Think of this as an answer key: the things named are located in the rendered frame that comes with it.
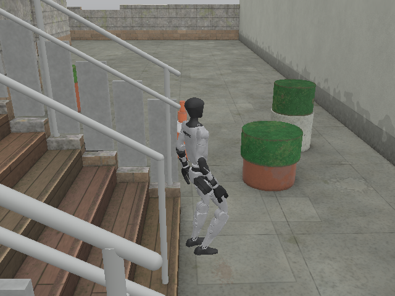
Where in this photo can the robot left hand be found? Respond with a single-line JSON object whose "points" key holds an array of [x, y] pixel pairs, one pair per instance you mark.
{"points": [[184, 172]]}

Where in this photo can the right robot upper arm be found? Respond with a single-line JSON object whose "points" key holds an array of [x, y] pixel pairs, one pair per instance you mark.
{"points": [[202, 136]]}

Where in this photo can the left robot upper arm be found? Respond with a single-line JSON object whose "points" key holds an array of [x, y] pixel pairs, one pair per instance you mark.
{"points": [[180, 142]]}

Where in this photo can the right robot forearm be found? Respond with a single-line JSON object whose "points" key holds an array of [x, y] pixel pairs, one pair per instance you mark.
{"points": [[208, 177]]}

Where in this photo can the robot left foot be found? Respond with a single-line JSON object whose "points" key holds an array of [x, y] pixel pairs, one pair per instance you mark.
{"points": [[190, 242]]}

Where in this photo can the left robot forearm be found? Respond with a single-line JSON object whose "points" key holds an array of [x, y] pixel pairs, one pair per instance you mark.
{"points": [[182, 158]]}

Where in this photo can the robot right thigh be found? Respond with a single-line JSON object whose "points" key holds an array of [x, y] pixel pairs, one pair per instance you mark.
{"points": [[204, 186]]}

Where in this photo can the robot right hand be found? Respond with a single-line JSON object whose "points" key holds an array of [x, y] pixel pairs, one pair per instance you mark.
{"points": [[219, 192]]}

